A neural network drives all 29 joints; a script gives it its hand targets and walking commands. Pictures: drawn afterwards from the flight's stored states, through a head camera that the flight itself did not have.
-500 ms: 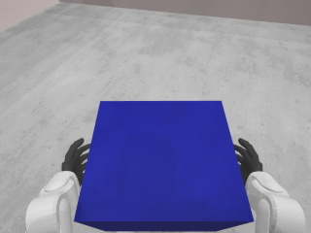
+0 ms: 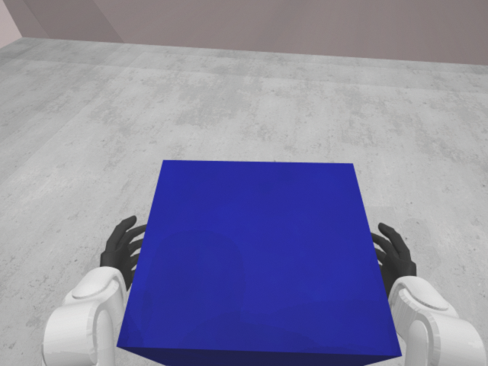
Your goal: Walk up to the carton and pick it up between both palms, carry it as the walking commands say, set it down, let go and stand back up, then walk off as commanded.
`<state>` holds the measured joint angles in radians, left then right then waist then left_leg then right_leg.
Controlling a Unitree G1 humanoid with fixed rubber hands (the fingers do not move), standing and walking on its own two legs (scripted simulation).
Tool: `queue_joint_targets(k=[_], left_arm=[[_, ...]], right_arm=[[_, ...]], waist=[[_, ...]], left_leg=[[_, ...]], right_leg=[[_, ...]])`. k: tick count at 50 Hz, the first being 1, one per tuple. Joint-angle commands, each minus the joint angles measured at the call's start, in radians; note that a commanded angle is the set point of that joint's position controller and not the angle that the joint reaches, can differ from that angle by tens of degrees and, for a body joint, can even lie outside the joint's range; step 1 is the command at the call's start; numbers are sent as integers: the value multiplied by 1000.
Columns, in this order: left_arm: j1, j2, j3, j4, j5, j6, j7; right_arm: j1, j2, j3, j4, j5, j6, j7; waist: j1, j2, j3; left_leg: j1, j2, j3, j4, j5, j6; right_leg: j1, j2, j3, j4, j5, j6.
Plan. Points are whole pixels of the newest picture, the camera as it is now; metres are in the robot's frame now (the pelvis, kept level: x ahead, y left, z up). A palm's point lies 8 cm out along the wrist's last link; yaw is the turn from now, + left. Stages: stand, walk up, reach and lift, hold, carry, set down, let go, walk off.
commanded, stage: carry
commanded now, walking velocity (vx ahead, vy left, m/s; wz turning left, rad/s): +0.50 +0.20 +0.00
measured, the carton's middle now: (254, 269) +0.26 -0.01 +0.04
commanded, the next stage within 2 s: none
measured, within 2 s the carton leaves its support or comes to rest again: neither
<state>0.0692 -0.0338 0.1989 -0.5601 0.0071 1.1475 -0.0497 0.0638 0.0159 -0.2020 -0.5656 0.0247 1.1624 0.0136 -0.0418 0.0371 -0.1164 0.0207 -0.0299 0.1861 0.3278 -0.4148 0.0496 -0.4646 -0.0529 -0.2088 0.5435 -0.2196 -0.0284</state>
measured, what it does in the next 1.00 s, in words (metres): walks ahead: left foot, then right foot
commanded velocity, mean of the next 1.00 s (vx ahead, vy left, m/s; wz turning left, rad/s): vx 0.50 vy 0.20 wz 0.00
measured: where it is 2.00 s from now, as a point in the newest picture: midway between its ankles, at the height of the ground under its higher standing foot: (185, 192)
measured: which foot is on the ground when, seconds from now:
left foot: down 0.00-0.04, up 0.06-0.36, down 0.38-0.80, up 0.82-1.00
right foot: down 0.00-0.40, up 0.42-0.74, down 0.76-1.00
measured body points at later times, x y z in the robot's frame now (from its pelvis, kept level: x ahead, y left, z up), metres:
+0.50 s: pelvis +0.31 +0.10 +0.01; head +0.31 +0.10 +0.46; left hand +0.55 +0.30 +0.08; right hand +0.55 -0.09 +0.07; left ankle +0.34 +0.20 -0.73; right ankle +0.16 -0.03 -0.64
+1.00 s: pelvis +0.61 +0.15 +0.02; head +0.62 +0.13 +0.47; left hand +0.82 +0.37 +0.10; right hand +0.88 -0.02 +0.09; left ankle +0.61 +0.30 -0.68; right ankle +0.56 +0.04 -0.73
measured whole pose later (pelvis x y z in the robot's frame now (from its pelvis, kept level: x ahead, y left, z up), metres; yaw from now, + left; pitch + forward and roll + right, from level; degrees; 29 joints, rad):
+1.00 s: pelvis +0.61 +0.15 +0.02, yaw +3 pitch +4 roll +3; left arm 0.09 -0.07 0.24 -0.55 -0.01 1.13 -0.03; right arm 0.03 0.03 -0.20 -0.52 0.00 1.14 0.04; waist 0.07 0.01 -0.07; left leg -0.48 0.04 0.07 0.81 -0.25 -0.03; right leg -0.14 -0.11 -0.19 0.32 -0.24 0.01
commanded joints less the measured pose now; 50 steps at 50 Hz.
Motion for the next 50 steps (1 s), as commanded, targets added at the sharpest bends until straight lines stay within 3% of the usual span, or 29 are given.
queue_joint_targets(k=[1,2,3,4,5,7,8,12,16,17,19,20,21,22,24,25,27,30,34,37,38,39,40,41,42,43,44,46,50], left_arm=[[-316,-656,-763,-98,-199,18,-11],[-307,-628,-746,-97,-193,19,-8],[-338,-654,-759,-90,-222,20,-12],[-380,-672,-768,-116,-241,15,-20],[-408,-700,-787,-136,-257,12,-30],[-442,-770,-814,-126,-294,5,-55],[-451,-782,-825,-131,-309,-1,-66],[-431,-740,-845,-166,-335,-17,-81],[-388,-702,-844,-193,-320,-9,-73],[-390,-690,-842,-200,-313,-4,-68],[-393,-665,-833,-212,-289,9,-56],[-390,-649,-824,-209,-272,18,-51],[-388,-641,-833,-178,-263,29,-51],[-383,-662,-828,-152,-263,29,-59],[-429,-751,-841,-167,-279,13,-66],[-432,-779,-836,-160,-274,4,-66],[-405,-790,-820,-131,-243,-8,-57],[-363,-767,-805,-96,-200,-19,-36],[-332,-724,-799,-111,-187,-11,-18],[-342,-696,-793,-120,-191,4,-15],[-340,-690,-788,-114,-195,9,-15],[-310,-673,-770,-96,-193,13,-14],[-295,-639,-750,-92,-189,14,-11],[-314,-652,-760,-85,-210,16,-13],[-368,-669,-774,-118,-236,13,-20],[-400,-697,-790,-142,-246,8,-29],[-423,-734,-805,-140,-265,7,-39],[-450,-788,-828,-139,-298,-1,-63],[-423,-746,-849,-174,-327,-16,-78]], right_arm=[[-436,634,830,-163,245,14,69],[-441,613,845,-176,246,22,69],[-452,635,834,-147,245,21,68],[-464,673,835,-123,249,16,69],[-442,710,834,-112,233,10,71],[-416,755,805,-78,200,-10,66],[-401,765,799,-75,181,-19,60],[-327,752,787,-74,141,-38,32],[-359,725,807,-151,162,-29,23],[-360,722,812,-155,169,-22,24],[-332,711,814,-142,179,-8,26],[-326,684,807,-141,179,0,28],[-346,664,798,-114,183,5,29],[-366,688,817,-129,205,7,34],[-399,783,842,-146,224,-4,56],[-417,807,855,-156,237,-10,67],[-415,819,864,-147,254,-18,82],[-395,772,860,-141,253,-27,90],[-391,721,859,-164,260,-19,89],[-393,690,849,-160,256,-2,79],[-401,677,843,-156,252,4,76],[-421,657,838,-154,246,10,73],[-428,629,856,-173,245,20,72],[-422,641,852,-146,242,23,72],[-441,674,842,-121,247,17,72],[-442,712,847,-123,239,9,74],[-425,738,830,-102,223,1,73],[-399,773,809,-91,190,-19,64],[-317,759,794,-86,146,-37,36]], waist=[[89,-5,-187],[98,-253,-228],[80,-295,-195],[71,-188,-169],[72,-124,-153],[71,-116,-92],[69,-145,-78],[65,-223,-51],[68,-267,-87],[58,-260,-111],[31,-163,-208],[20,-54,-257],[12,179,-229],[7,243,-217],[18,68,-160],[24,38,-160],[29,67,-160],[27,80,-121],[24,101,-75],[40,59,-70],[55,44,-106],[83,4,-160],[94,-216,-198],[83,-332,-186],[72,-219,-158],[71,-134,-127],[74,-106,-107],[68,-138,-75],[66,-218,-43]], left_leg=[[-259,136,26,388,781,-6],[-517,31,-10,735,463,-69],[-673,-20,-157,959,-21,-70],[-696,53,-261,1014,8,-43],[-681,90,-261,963,85,-41],[-629,126,-214,752,139,-57],[-591,108,-165,657,141,-64],[-503,49,-53,303,213,-83],[-354,27,6,133,312,-64],[-276,17,28,85,332,-54],[-25,-2,50,57,278,-17],[114,154,-162,60,240,41],[207,333,-516,-41,224,153],[203,397,-586,-77,271,224],[53,385,-480,-80,420,205],[14,364,-418,-97,403,171],[14,322,-293,-127,420,126],[-15,290,-209,-162,405,130],[-17,249,-137,-135,509,118],[-62,209,-68,-8,641,74],[-135,181,-25,115,716,40],[-268,148,14,303,709,-1],[-466,51,12,632,482,-48],[-658,-25,-123,891,-24,-69],[-702,51,-255,990,-8,-44],[-693,91,-270,964,73,-44],[-672,115,-248,876,123,-49],[-600,114,-173,655,140,-67],[-493,46,-57,289,208,-85]], right_leg=[[500,-74,139,-123,-27,-73],[647,-348,617,-225,-73,-213],[642,-447,775,-305,94,-280],[568,-443,692,-309,199,-256],[531,-412,576,-321,213,-214],[461,-322,357,-332,226,-106],[436,-296,276,-329,293,-78],[442,-235,110,-335,460,-41],[475,-239,43,-267,520,-10],[469,-228,17,-198,543,2],[386,-157,-5,64,475,27],[225,-114,4,294,280,48],[-62,17,-10,548,-152,73],[-192,-9,101,723,-393,46],[-183,-73,201,729,-278,22],[-165,-95,211,660,-218,18],[-127,-97,174,478,-185,21],[-79,-65,104,278,-153,25],[-17,-10,23,88,-90,17],[154,34,-18,-43,10,-3],[304,19,13,-81,27,-23],[486,-65,128,-115,-23,-62],[603,-306,560,-247,-109,-170],[659,-448,793,-313,70,-271],[586,-460,726,-321,147,-262],[531,-427,612,-332,211,-225],[503,-386,496,-341,199,-175],[459,-303,291,-330,312,-85],[450,-239,120,-338,468,-41]])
